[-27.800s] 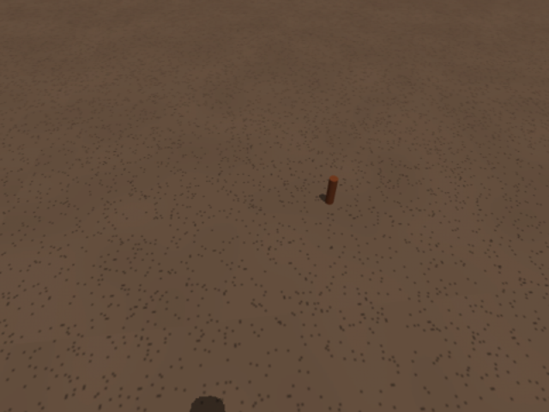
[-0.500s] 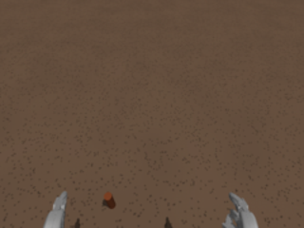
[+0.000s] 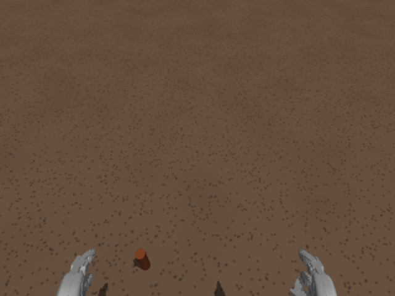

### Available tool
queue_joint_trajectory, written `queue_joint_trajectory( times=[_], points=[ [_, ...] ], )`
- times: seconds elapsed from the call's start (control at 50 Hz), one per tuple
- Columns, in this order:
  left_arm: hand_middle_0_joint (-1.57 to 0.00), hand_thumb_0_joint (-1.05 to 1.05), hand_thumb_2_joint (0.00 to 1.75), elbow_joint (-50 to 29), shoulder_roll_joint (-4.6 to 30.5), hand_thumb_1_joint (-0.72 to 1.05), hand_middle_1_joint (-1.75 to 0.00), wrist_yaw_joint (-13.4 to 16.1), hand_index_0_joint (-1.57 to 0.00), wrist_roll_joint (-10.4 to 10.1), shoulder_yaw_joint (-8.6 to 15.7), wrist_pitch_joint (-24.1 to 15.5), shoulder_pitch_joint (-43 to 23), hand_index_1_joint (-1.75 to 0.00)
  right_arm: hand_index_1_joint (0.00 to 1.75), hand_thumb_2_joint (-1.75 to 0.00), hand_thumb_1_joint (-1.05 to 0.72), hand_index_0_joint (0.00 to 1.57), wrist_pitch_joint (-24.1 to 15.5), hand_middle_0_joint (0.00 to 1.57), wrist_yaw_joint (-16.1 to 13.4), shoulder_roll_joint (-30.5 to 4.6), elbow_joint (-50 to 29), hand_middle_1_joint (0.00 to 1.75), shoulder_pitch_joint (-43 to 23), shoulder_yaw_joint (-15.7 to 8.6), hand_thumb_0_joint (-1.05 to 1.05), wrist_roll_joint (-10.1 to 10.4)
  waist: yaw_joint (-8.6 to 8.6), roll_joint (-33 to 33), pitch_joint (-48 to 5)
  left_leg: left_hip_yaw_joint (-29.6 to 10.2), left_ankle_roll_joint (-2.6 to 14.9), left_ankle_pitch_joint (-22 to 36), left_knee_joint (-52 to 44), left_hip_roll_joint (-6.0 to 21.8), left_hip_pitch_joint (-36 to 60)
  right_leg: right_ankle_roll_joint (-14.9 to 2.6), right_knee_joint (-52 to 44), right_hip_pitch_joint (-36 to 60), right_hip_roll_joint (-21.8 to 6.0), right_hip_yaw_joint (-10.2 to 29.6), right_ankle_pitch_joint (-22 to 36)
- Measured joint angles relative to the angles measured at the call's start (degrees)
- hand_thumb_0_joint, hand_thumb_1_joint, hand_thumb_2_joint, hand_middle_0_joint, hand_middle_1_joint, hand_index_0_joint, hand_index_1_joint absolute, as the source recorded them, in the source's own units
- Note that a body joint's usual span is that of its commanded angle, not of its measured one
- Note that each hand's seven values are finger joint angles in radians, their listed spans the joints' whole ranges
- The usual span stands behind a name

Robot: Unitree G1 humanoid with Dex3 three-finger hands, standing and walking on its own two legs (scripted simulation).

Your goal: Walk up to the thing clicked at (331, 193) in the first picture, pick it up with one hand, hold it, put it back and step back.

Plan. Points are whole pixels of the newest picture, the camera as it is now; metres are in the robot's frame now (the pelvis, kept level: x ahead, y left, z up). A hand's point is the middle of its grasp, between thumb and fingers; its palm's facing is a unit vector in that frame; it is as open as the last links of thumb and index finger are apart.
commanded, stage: stand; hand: left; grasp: from the side
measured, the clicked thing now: (143, 260) +0.41 +0.23 -0.64
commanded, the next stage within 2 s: none
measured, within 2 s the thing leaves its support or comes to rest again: neither
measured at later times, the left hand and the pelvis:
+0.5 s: hand out of the picture +0.08 +0.25 -0.11, palm faces -0.02 -0.93 -0.36, open 7.5 cm; pelvis +0.00 +0.01 +0.03, yaw +0 degrees
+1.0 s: hand out of the picture +0.04 +0.26 -0.10, palm faces -0.01 -0.94 -0.35, open 7.4 cm; pelvis -0.02 +0.01 +0.05, yaw +0 degrees
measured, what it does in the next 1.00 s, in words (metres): rises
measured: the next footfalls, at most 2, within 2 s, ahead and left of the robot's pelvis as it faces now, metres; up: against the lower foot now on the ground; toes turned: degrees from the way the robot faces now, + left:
none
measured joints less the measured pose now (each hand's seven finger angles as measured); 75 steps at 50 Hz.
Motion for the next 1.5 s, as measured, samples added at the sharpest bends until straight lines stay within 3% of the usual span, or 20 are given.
queue_joint_trajectory(
  times=[0.08,0.16,0.26,0.38,0.6,0.84,1.5],
  points=[
    [-0.19,-0.01,0.63,-0.22,0.02,0.09,-0.26,0.01,-0.18,-0.03,-0.07,0.02,-0.05,-0.26,0.3,-0.9,-0.9,0.2,-0.08,0.2,-0.06,-0.07,0.02,0.3,0.01,0.03,0.01,0.03,-0.02,-0.04,-0.04,0.02,-0.06,0.06,-0.06,0.02,0.07,-0.07,0.06,0.0,0.02,0.03,0.0],
    [-0.2,-0.01,0.76,15.51,2.85,0.38,-0.28,-3.78,-0.19,4.33,-0.61,-8.88,-7.66,-0.28,0.3,-0.9,-0.9,0.2,2.96,0.2,4.83,-1.92,8.51,0.3,-4.05,-0.31,0.01,-4.67,1.32,-1.96,3.82,1.02,0.54,1.49,-3.02,-1.13,4.85,-0.36,-0.88,3.73,-1.12,0.8,0.36],
    [-0.21,0.0,0.85,30.17,5.96,0.67,-0.29,-6.38,-0.2,3.95,0.64,-13.64,-11.7,-0.29,0.3,-0.9,-0.9,0.2,5.57,0.21,9.2,-4.27,15.05,0.3,-5.26,-2.09,0.01,-3.84,1.7,-3.3,6.16,1.73,0.72,3.34,-7.27,-1.86,9.25,-0.04,-4.01,7.48,-1.82,1.29,1.73],
    [-0.21,0.0,0.88,41.11,7.31,0.83,-0.29,-6.53,-0.2,3.26,1.73,-15.28,-11.77,-0.3,0.3,-0.9,-0.9,0.2,6.03,0.2,10.14,-6.44,19.91,0.3,-3.59,-3.88,0.01,-3.47,1.65,-2.94,7.23,2.08,1.06,5.09,-11.94,-2.09,13.6,0.53,-9.22,11.98,-1.97,1.37,3.92],
    [-0.2,0.0,0.89,53.57,7.22,0.89,-0.3,-6.23,-0.2,2.3,1.18,-15.72,-13.1,-0.3,0.3,-0.9,-0.91,0.2,6.61,0.2,10.09,-5.79,27.25,0.3,-4.55,-2.95,0.01,-2.48,1.97,-2.02,8.97,2.38,1.35,9.73,-21.55,-2.45,21.01,1.04,-19.36,19.56,-2.1,1.21,8.94],
    [-0.21,0.0,0.89,61.29,6.85,0.9,-0.3,-6.59,-0.2,2.09,0.53,-16.12,-16.36,-0.3,0.3,-0.9,-0.9,0.2,6.71,0.2,10.22,-5.69,32.43,0.3,-7.35,-2.1,0.01,-1.8,1.99,-1.21,9.14,2.31,1.25,14.68,-29.73,-2.55,26.29,1.13,-27.42,24.81,-1.97,0.85,13.8],
    [-0.21,0.0,0.89,65.57,7.56,0.9,-0.3,-7.33,-0.2,1.69,0.59,-16.62,-18.87,-0.3,0.3,-0.9,-0.91,0.2,6.75,0.2,10.66,-7.26,36.5,0.3,-7.68,-1.72,0.01,-1.33,1.17,-1.71,8.75,2.71,1.1,16.6,-33.64,-2.12,27.43,1.06,-31.97,26.01,-1.44,1.14,16.25]
  ],
)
